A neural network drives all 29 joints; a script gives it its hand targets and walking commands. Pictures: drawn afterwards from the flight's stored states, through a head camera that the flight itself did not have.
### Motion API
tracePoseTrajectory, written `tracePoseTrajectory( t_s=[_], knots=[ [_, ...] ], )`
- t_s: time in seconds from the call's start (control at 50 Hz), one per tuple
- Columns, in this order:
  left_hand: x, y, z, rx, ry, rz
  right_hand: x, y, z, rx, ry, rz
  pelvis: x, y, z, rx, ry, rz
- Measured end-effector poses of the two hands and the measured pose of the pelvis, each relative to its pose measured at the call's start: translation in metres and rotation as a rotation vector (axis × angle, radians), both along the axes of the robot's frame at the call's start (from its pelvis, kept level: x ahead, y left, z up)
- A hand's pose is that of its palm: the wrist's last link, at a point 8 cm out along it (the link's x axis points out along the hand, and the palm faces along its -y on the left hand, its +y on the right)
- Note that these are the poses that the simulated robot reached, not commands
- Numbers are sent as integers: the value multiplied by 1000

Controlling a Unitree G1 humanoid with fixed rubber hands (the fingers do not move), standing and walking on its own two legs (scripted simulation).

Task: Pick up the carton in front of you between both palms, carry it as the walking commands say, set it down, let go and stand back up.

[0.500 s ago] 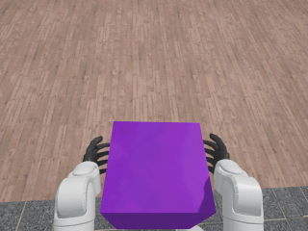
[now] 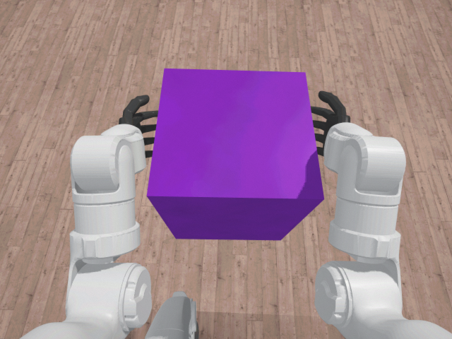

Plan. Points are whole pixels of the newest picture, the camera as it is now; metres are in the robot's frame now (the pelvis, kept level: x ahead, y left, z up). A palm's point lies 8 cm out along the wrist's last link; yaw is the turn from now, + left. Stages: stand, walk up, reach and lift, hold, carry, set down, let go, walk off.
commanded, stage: carry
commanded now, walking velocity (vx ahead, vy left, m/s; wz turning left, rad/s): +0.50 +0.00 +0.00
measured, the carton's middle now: (231, 167) +0.39 +0.01 +0.07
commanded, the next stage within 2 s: none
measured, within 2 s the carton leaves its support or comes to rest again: neither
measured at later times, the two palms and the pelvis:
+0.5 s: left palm (186, 18) +0.74 +0.13 +0.15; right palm (321, 24) +0.72 -0.17 +0.15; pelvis +0.35 +0.01 +0.01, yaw -1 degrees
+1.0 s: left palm out of the picture +1.05 +0.19 +0.23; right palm out of the picture +1.07 -0.10 +0.22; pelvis +0.68 +0.02 +0.07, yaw +9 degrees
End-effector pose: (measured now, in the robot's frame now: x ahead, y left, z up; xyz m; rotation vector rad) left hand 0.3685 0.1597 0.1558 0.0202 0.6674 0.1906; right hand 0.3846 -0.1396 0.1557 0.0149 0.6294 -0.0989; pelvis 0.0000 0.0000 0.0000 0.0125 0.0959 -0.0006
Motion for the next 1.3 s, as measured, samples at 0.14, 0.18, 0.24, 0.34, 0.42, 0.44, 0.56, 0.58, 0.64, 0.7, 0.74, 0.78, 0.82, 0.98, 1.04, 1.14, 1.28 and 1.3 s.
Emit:
tracePoseTrajectory(
  t_s=[0.14, 0.18, 0.24, 0.34, 0.42, 0.44, 0.56, 0.58, 0.64, 0.7, 0.74, 0.78, 0.82, 0.98, 1.04, 1.14, 1.28, 1.3],
  knots=[
    [132, 7, -11, -23, 20, -37, 119, 7, -6, -12, 22, -45, 111, 20, -18, 3, 0, -23],
    [167, 8, -21, -44, 41, -50, 147, 7, -14, -25, 42, -67, 137, 25, -18, 15, 1, -23],
    [208, 3, -35, -69, 94, -60, 176, 3, -30, -17, 97, -112, 171, 30, -6, 2, 11, -20],
    [266, -12, -41, -117, 89, -67, 217, -11, -38, 27, 91, -195, 229, 32, 13, -22, 21, -22],
    [316, -25, -28, -147, -2, -81, 265, -24, -24, 53, 3, -221, 283, 24, 17, -30, 21, -16],
    [330, -28, -24, -142, -26, -81, 280, -26, -19, 54, -18, -218, 299, 21, 17, -31, 21, -14],
    [411, -28, 3, -58, -81, -30, 391, -26, 5, 49, -64, -89, 391, -4, 16, -48, -6, -3],
    [422, -25, 6, -52, -62, -13, 408, -23, 9, 41, -43, -65, 404, -7, 21, -42, -3, -4],
    [447, -10, 13, -52, 2, 44, 454, -7, 20, 24, 23, 0, 441, -15, 38, -20, 9, 3],
    [474, 6, 26, -53, 23, 95, 496, 10, 32, 22, 45, 51, 478, -18, 51, 2, 8, 20],
    [495, 16, 39, -48, 6, 120, 523, 21, 42, 32, 30, 74, 504, -17, 55, 11, 4, 35],
    [520, 25, 53, -43, -20, 135, 551, 30, 53, 38, 6, 88, 532, -14, 57, 14, 2, 50],
    [549, 32, 64, -37, -42, 138, 580, 38, 62, 27, -17, 94, 562, -9, 56, 17, -2, 68],
    [671, 36, 71, -20, 50, 48, 674, 39, 65, -37, 73, 40, 672, 20, 65, 22, -34, 139],
    [706, 32, 71, -30, 107, 35, 702, 34, 65, -39, 132, 22, 704, 24, 79, 1, -30, 164],
    [764, 40, 81, -67, 72, 76, 771, 42, 85, -27, 103, 32, 761, 22, 90, -22, -15, 209],
    [828, 81, 101, -11, 1, 240, 894, 95, 104, -5, 54, 204, 858, 12, 93, -51, -26, 305],
    [831, 90, 101, -7, 16, 275, 908, 108, 105, -10, 72, 238, 871, 12, 99, -45, -26, 318]
  ],
)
